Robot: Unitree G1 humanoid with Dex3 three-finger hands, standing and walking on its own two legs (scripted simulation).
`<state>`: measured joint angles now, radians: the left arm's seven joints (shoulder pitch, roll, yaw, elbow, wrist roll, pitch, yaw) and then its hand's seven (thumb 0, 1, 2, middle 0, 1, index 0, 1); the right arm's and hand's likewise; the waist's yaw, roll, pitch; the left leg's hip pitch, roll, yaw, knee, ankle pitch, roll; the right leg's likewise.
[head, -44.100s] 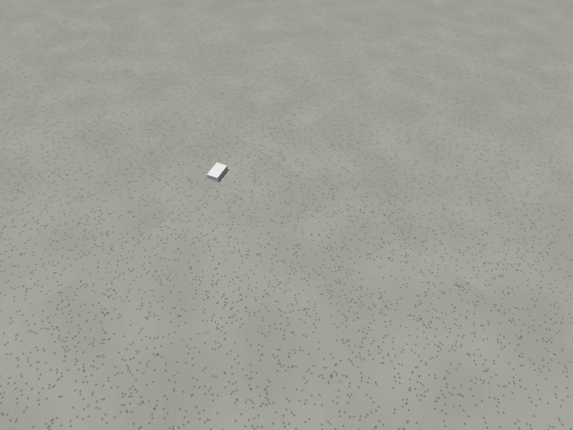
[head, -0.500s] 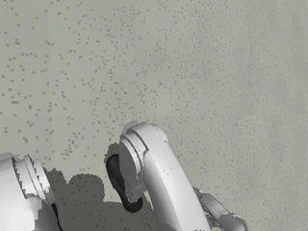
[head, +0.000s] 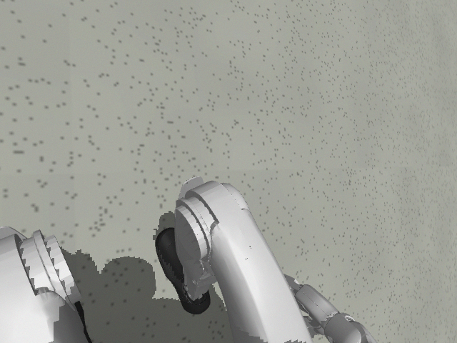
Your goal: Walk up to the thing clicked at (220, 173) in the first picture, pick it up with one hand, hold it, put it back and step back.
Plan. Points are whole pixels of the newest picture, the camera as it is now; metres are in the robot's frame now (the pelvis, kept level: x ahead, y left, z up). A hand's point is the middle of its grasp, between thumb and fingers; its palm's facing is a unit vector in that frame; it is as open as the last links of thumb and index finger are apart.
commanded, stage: open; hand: left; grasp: from above
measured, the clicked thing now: out of the picture +0.44 +0.39 -0.30
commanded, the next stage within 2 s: withdraw in 0.28 s
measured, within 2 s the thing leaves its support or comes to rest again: neither
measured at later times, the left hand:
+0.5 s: hand out of the picture +0.44 +0.37 -0.24, palm faces -0.42 -0.17 -0.89, open 13.9 cm
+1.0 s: hand out of the picture +0.43 +0.40 -0.09, palm faces -0.44 -0.13 -0.89, open 13.9 cm
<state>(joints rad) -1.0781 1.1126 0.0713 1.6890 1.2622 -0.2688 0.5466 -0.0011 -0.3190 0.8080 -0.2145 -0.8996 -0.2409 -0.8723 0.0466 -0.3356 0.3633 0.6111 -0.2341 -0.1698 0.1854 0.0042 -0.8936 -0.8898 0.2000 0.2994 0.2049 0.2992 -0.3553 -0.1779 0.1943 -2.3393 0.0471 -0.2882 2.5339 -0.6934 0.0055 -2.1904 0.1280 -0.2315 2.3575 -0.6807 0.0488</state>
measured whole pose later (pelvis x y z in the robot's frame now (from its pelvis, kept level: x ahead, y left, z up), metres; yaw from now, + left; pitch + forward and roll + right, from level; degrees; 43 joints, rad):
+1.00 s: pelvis +0.00 +0.00 +0.04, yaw +5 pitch +32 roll -12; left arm -0.97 0.87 -0.02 1.22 1.11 -0.10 0.13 0.00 -0.47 0.97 -0.09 -0.98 -0.10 -0.96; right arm 0.12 -0.29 0.15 0.60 -0.10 -0.01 0.16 0.01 -0.90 -0.89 0.20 0.30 0.20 0.30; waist -0.21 -0.01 -0.01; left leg -2.29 0.03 -0.17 2.35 -0.65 0.02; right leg -2.15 0.08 -0.15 2.25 -0.69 0.04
